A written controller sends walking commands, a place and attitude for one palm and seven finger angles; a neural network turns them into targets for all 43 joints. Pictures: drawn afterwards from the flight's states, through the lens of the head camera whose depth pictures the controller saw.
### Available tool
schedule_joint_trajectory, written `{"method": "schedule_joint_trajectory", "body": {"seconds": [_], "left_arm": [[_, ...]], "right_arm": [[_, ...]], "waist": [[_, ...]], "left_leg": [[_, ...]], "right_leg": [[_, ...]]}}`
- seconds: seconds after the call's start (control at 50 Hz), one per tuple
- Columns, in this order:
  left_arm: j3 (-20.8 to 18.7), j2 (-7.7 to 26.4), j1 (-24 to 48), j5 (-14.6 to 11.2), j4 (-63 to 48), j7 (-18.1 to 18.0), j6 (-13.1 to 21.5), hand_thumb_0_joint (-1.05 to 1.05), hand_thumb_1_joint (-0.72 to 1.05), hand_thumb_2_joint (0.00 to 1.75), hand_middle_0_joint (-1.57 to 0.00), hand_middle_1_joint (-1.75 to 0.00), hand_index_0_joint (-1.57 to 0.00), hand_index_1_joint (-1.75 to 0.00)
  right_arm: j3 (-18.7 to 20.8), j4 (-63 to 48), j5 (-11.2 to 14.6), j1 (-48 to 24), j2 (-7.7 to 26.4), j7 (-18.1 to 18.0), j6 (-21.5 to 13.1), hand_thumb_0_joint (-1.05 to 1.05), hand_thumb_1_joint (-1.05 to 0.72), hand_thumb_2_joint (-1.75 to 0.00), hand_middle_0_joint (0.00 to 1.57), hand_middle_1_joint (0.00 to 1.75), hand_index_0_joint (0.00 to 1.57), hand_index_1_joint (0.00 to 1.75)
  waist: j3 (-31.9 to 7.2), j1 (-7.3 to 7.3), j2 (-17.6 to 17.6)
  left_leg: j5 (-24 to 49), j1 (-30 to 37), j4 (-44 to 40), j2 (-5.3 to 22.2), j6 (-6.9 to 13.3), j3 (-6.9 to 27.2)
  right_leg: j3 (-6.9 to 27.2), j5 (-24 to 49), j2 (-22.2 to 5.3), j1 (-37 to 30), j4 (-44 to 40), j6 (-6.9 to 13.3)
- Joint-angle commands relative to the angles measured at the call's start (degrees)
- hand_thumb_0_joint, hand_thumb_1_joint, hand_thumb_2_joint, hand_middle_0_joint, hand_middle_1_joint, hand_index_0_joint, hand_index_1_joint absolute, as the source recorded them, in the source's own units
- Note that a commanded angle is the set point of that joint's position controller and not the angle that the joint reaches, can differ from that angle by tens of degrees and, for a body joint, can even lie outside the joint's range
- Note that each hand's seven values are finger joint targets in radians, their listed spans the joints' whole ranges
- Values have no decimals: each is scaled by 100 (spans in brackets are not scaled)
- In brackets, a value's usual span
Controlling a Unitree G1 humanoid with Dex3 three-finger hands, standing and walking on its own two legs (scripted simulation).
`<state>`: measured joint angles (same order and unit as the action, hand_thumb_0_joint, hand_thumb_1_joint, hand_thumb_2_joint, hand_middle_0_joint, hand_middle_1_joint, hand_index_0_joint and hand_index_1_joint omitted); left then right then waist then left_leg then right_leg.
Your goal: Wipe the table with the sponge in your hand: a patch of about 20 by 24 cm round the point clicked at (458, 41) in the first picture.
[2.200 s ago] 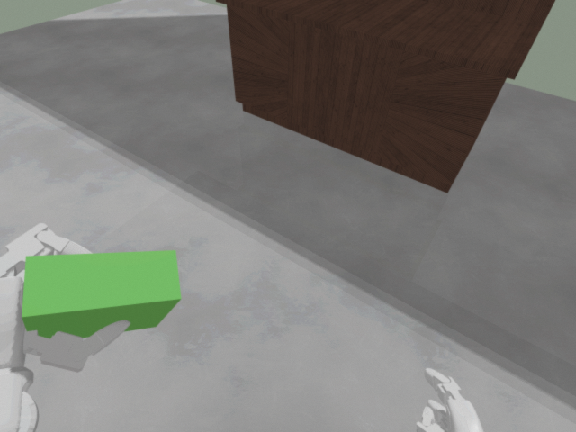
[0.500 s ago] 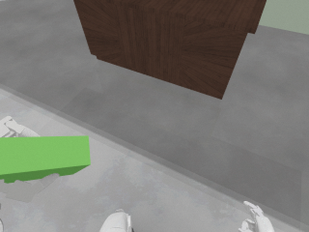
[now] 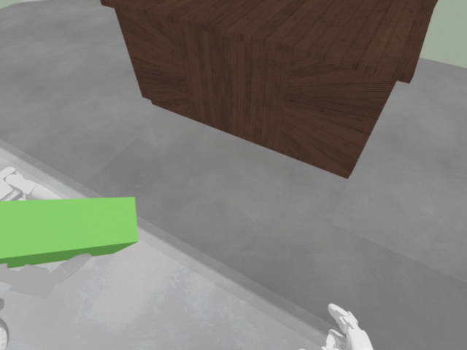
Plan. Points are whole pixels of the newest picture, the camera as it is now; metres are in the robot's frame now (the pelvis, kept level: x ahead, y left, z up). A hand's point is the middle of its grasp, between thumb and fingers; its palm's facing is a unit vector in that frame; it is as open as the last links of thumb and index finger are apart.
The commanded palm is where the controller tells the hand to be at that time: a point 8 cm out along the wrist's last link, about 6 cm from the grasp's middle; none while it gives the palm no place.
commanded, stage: walk to a spot facing it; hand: left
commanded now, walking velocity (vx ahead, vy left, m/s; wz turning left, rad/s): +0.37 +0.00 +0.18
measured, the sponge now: (87, 231) +0.22 +0.20 +0.16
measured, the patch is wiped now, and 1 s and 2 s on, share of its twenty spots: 0.00 0.00 0.00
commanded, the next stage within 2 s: turn to face it in 1.62 s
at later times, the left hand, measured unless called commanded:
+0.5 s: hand (87, 143) +0.36 +0.26 +0.17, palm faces +0.51 -0.78 -0.38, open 9.6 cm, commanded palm +0.29 +0.29 +0.18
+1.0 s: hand (136, 103) +0.46 +0.21 +0.18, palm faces +0.51 -0.72 -0.46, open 9.6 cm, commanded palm +0.39 +0.26 +0.18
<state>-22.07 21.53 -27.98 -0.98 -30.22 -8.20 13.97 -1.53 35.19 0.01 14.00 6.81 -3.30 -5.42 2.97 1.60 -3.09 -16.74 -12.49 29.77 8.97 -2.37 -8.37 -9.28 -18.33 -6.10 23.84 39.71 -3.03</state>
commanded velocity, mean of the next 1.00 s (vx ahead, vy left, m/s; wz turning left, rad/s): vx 0.37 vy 0.00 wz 0.22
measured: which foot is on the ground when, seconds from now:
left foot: down 0.00-0.04, up 0.06-0.36, down 0.38-0.76, up 0.78-1.00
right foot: up 0.00-0.02, down 0.04-0.40, up 0.42-0.74, down 0.76-1.00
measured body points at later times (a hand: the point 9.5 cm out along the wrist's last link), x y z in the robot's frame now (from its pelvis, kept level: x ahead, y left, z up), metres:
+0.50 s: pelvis +0.15 -0.01 -0.02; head +0.17 +0.01 +0.43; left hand +0.33 +0.30 +0.19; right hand +0.35 -0.23 -0.09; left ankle +0.20 +0.11 -0.74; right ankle +0.10 -0.14 -0.66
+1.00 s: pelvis +0.29 -0.05 +0.00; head +0.32 -0.06 +0.45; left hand +0.43 +0.25 +0.20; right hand +0.49 -0.29 -0.09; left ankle +0.31 +0.10 -0.68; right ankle +0.30 -0.15 -0.74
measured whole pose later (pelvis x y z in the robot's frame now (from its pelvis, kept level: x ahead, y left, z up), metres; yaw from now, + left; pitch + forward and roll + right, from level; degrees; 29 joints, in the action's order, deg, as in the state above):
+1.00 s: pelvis +0.29 -0.05 +0.00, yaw +12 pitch +0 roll +2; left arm -19.5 20.4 -28.5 -0.5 -30.7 -8.2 12.0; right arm 3.0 35.6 0.1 12.0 15.8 -3.9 -1.4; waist 3.8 -1.0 0.3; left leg -19.0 -29.9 54.2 5.8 -1.2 -6.8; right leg -14.3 -16.3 -7.5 11.4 28.7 0.7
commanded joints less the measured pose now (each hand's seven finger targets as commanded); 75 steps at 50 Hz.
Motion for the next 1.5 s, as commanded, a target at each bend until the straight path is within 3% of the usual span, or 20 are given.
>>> {"method": "schedule_joint_trajectory", "body": {"seconds": [0.0,0.02,0.06,0.18,0.32,0.34,0.38,0.4,0.54,0.68,0.7,0.74,0.78,0.9,1.08,1.1,1.12,1.14,1.4,1.48], "left_arm": [[-353,808,1031,34,-766,-124,73,0,10,130,-120,-160,-120,-160],[-628,1200,974,66,-695,-180,17,0,10,130,-120,-160,-120,-160],[-648,1190,1028,-59,-916,-169,85,0,10,130,-120,-160,-120,-160],[-879,1139,348,-13,-1406,-214,260,0,10,130,-120,-160,-120,-160],[-658,852,366,-60,-1292,-381,226,0,10,130,-120,-160,-120,-160],[-560,830,606,-45,-1426,-368,283,0,10,130,-120,-160,-120,-160],[-434,801,829,-79,-1220,-324,373,0,10,130,-120,-160,-120,-160],[-657,1141,924,-17,-1030,-271,359,0,10,130,-120,-160,-120,-160],[-517,746,202,-72,-1949,-171,305,0,10,130,-120,-160,-120,-160],[-430,618,566,-76,-563,-112,63,0,10,130,-120,-160,-120,-160],[-392,680,711,-52,-526,-117,15,0,10,130,-120,-160,-120,-160],[-626,1162,868,12,-456,-168,-82,0,10,130,-120,-160,-120,-160],[-628,1204,1201,-60,-688,-120,-5,0,10,130,-120,-160,-120,-160],[-707,1135,605,-16,-1333,-173,197,0,10,130,-120,-160,-120,-160],[-450,780,525,-79,-1311,-397,87,0,10,130,-120,-160,-120,-160],[-423,813,727,-57,-1457,-384,157,0,10,130,-120,-160,-120,-160],[-468,810,787,-74,-1581,-380,245,0,10,130,-120,-160,-120,-160],[-528,1006,881,-20,-1401,-353,339,0,10,130,-120,-160,-120,-160],[-481,661,455,-114,-899,-122,83,0,10,130,-120,-160,-120,-160],[-628,1071,977,-81,-231,-173,-173,0,10,130,-120,-160,-120,-160]], "right_arm": [[400,-747,83,-579,852,-164,-219,0,-90,-90,20,30,20,30],[347,-827,54,-688,744,-153,-174,0,-90,-90,20,30,20,30],[429,-729,29,-766,982,-75,-204,0,-90,-90,20,30,20,30],[439,-789,27,-843,996,-24,121,0,-90,-90,20,30,20,30],[559,-1057,-15,-461,1006,-113,80,0,-90,-90,20,30,20,30],[626,-1069,12,-358,1120,-152,56,0,-90,-90,20,30,20,30],[594,-1129,19,-497,1262,-96,8,0,-90,-90,20,30,20,30],[516,-1015,-6,-589,1169,-68,-42,0,-90,-90,20,30,20,30],[487,-865,18,-615,1044,66,-330,0,-90,-90,20,30,20,30],[420,-750,35,-655,988,-140,-189,0,-90,-90,20,30,20,30],[392,-734,49,-667,948,-156,-147,0,-90,-90,20,30,20,30],[328,-845,40,-799,806,-127,-82,0,-90,-90,20,30,20,30],[397,-754,23,-895,1037,-41,-114,0,-90,-90,20,30,20,30],[410,-782,19,-849,1032,-38,87,0,-90,-90,20,30,20,30],[574,-1076,19,-346,1062,-137,50,0,-90,-90,20,30,20,30],[622,-1106,39,-284,1160,-161,26,0,-90,-90,20,30,20,30],[650,-1134,30,-412,1302,-134,-6,0,-90,-90,20,30,20,30],[548,-1127,28,-463,1206,-48,-63,0,-90,-90,20,30,20,30],[411,-771,79,-616,1022,-84,-238,0,-90,-90,20,30,20,30],[382,-818,28,-837,997,-97,-183,0,-90,-90,20,30,20,30]], "waist": [[-1021,-55,600],[-1008,27,2278],[-963,-20,1852],[-715,-178,990],[-934,-202,767],[-1131,-315,125],[-1066,-283,-1831],[-886,-286,-1402],[-916,-126,-1241],[-745,-115,-497],[-781,-101,-134],[-790,64,2445],[-668,-42,1773],[-599,-140,952],[-905,-214,728],[-1076,-336,-134],[-1178,-295,-1669],[-1158,-247,-1597],[-772,-115,-651],[-532,39,2308]], "left_leg": [[-129,-915,1787,82,614,-130],[-1509,-2627,3570,-666,368,-134],[-1190,-3003,4722,-409,222,906],[-445,-2158,2718,-3,112,574],[674,35,-103,-684,228,-561],[655,813,-325,-483,385,-140],[1099,1484,-1175,1620,1506,3536],[635,1181,-1385,1893,1774,3919],[737,226,-1376,919,1178,1204],[-672,-433,-523,583,810,518],[-706,-734,288,353,700,385],[-1796,-2967,3612,-775,327,128],[-1015,-3077,4658,-446,222,969],[-238,-2233,2887,-80,115,553],[445,-10,-157,-699,277,-460],[467,935,-431,-409,522,220],[1485,1719,-815,941,1198,2529],[1927,1674,-1136,1622,1749,3893],[-323,-580,-497,418,849,991],[-1547,-2912,3919,-682,237,821]], "right_leg": [[591,95,-258,-2124,-1629,395],[3081,713,-1646,-2926,-2160,1109],[3687,101,-2107,-2684,-2444,1436],[845,1597,-1498,-1862,-2144,1146],[177,1645,-844,-1539,-753,747],[19,1476,-681,-1064,287,561],[301,-1891,377,922,2788,197],[834,-1621,79,1357,3289,219],[294,-266,-104,625,1639,70],[-415,225,364,-1252,-873,8],[-145,-7,250,-1713,-1266,103],[3484,-281,-1909,-2749,-2524,1201],[3646,-1079,-2157,-2304,-2757,1334],[707,987,-1610,-1744,-2397,1065],[-125,1341,-1106,-1651,-578,704],[-261,1228,-771,-848,767,459],[-239,-846,50,538,2293,116],[410,-1873,244,1177,3152,180],[-324,72,413,-1309,-874,-83],[3426,-676,-2251,-2138,-2751,1114]]}}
